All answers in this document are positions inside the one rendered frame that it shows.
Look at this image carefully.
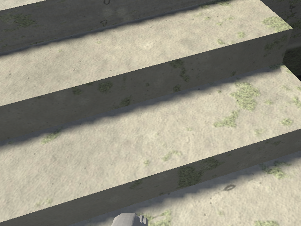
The robot left thigh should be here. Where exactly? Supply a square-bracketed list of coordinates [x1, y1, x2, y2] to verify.
[111, 213, 148, 226]

